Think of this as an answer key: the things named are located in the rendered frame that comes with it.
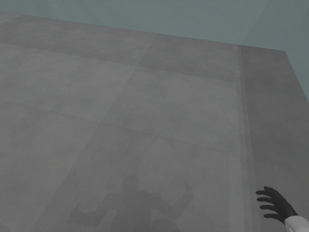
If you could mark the right robot hand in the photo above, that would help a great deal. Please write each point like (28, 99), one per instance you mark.
(280, 205)

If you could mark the right robot forearm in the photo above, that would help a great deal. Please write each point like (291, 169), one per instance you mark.
(296, 224)

